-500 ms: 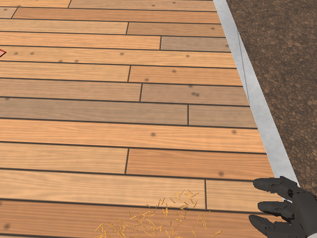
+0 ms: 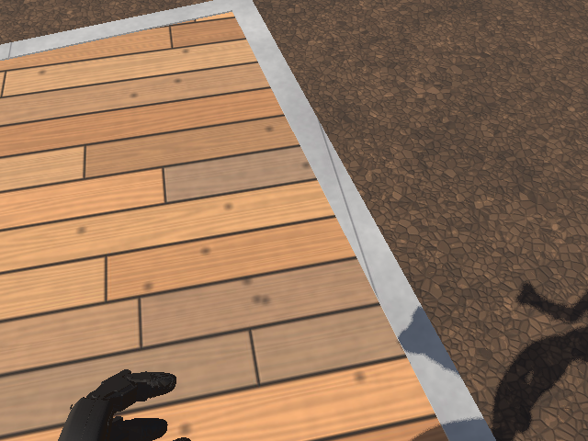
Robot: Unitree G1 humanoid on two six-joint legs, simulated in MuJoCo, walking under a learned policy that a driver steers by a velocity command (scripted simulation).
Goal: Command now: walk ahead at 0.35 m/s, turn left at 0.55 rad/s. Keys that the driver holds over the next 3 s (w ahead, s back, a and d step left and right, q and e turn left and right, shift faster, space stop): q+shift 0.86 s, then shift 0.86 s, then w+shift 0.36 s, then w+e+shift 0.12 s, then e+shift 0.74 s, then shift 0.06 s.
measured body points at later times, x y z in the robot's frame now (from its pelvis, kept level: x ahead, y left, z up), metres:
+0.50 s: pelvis +0.15 +0.04 +0.01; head +0.19 +0.08 +0.45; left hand +0.23 +0.37 -0.09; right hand +0.41 -0.16 -0.07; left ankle +0.20 +0.14 -0.72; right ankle +0.18 -0.12 -0.63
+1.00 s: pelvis +0.23 +0.02 +0.02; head +0.26 +0.03 +0.47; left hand +0.10 +0.31 -0.06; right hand +0.57 +0.00 -0.06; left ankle +0.11 +0.11 -0.62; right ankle +0.34 -0.03 -0.72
